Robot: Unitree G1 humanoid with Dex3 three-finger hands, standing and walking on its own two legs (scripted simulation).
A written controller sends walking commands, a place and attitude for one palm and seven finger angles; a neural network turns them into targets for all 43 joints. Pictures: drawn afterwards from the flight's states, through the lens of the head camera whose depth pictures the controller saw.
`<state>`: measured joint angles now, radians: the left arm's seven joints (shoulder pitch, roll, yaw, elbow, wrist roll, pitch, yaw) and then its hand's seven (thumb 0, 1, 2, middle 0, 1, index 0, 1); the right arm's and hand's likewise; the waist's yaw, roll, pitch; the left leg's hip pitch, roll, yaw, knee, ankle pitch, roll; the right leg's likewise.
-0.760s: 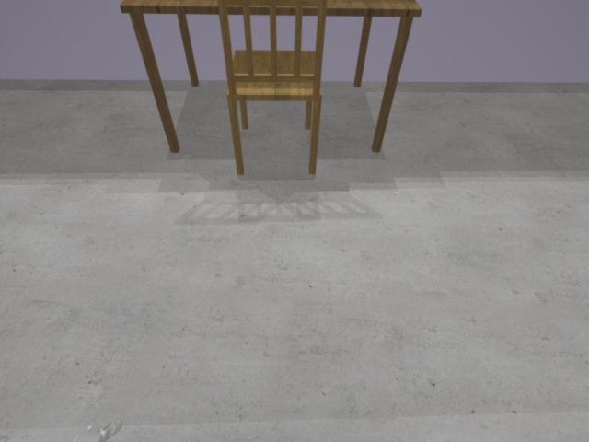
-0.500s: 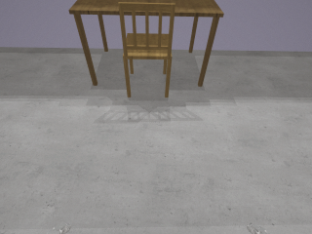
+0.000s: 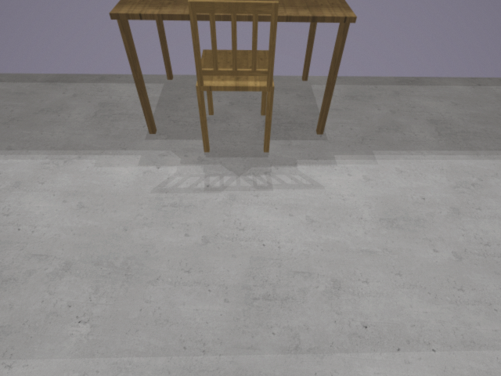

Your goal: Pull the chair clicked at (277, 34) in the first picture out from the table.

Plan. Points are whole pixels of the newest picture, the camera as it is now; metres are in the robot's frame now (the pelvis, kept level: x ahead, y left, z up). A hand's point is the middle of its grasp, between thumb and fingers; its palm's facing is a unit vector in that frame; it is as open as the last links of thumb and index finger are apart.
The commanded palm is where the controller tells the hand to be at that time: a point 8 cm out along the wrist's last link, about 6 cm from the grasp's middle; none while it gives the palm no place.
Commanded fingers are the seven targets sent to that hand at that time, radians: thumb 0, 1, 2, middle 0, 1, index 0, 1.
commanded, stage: stand and wait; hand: left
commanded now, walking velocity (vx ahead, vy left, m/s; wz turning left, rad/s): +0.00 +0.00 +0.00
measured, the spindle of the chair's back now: (234, 43) +1.49 +0.16 -0.11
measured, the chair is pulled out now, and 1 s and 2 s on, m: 0.00 0.00 0.00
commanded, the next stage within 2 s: look at it before walking up in 0.12 s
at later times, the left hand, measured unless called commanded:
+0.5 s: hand out of the picture +0.06 +0.24 -0.16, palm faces -0.03 -0.95 -0.32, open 7.3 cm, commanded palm none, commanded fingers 0.00 0.90 0.90 -0.20 -0.30 -0.20 -0.30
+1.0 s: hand out of the picture +0.05 +0.22 -0.18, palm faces -0.03 -0.97 -0.24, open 7.3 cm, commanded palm none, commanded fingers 0.00 0.90 0.90 -0.20 -0.30 -0.20 -0.30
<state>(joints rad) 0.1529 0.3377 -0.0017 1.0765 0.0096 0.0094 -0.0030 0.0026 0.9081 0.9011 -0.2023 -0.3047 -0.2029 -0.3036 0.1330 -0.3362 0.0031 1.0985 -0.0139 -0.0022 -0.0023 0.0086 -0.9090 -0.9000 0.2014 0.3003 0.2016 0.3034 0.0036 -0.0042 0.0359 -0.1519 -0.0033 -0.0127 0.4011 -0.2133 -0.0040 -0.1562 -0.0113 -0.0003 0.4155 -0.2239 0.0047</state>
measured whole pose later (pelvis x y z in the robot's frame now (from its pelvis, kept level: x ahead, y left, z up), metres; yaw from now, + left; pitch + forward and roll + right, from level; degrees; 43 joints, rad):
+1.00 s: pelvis +0.02 +0.00 -0.01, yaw -3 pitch -1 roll +0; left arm 0.27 0.27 0.01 1.09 0.02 0.02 -0.02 0.00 0.91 0.90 -0.20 -0.30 -0.20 -0.30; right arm 0.21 -0.26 0.00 1.11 -0.03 0.00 0.00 0.01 -0.91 -0.90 0.20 0.30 0.20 0.30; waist 0.02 -0.01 -0.03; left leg -0.18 0.02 0.03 0.51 -0.33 0.00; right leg -0.19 0.02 0.04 0.49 -0.30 -0.01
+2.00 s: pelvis +0.42 -0.02 +0.00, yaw -16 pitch -1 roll -1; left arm 0.30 0.19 0.08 1.08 0.03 -0.01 -0.01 0.00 0.91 0.90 -0.20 -0.30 -0.20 -0.30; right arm 0.28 -0.15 -0.06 1.05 -0.03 -0.09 -0.03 -0.02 -0.96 -0.90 0.20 0.30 0.20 0.30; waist 0.01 -0.05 0.03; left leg -0.18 0.05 0.24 0.45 -0.25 0.06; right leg -0.54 -0.08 -0.03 1.23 -0.26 -0.01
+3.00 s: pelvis +0.77 -0.15 -0.02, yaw -13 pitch -1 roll -2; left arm 0.28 0.18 0.06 1.06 0.01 0.02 0.02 0.00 0.91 0.90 -0.20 -0.30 -0.20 -0.30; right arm 0.15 -0.16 -0.03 0.97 -0.02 -0.01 -0.01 0.00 -0.92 -0.90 0.20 0.30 0.20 0.30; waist 0.02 -0.02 0.11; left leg -0.38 0.01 0.13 0.59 -0.20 0.10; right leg -0.41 -0.09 -0.08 1.17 -0.49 0.06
